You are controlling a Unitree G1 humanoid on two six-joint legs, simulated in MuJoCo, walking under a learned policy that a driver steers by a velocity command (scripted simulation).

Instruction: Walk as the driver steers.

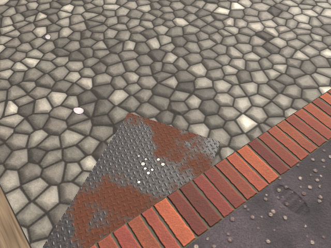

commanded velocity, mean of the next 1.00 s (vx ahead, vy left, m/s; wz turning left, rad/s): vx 0.14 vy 0.00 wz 0.94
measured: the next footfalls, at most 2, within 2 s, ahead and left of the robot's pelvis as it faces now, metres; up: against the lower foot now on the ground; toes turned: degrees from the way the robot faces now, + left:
left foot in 0.10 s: +0.30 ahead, +0.03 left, +0.00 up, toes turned +9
right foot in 0.68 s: +0.42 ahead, -0.10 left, +0.00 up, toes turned +49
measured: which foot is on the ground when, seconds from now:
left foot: up 0.00-0.08, down 0.10-0.68, up 0.70-1.00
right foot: down 0.00-0.10, up 0.12-0.66, down 0.68-1.00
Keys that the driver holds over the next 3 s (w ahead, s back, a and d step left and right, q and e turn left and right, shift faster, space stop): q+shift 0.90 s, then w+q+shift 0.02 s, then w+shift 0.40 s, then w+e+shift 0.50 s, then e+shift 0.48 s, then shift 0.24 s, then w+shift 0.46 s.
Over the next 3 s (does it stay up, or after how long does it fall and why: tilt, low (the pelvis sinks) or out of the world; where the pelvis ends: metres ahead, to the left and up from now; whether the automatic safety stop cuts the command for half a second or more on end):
stays up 0.85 0.63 -0.13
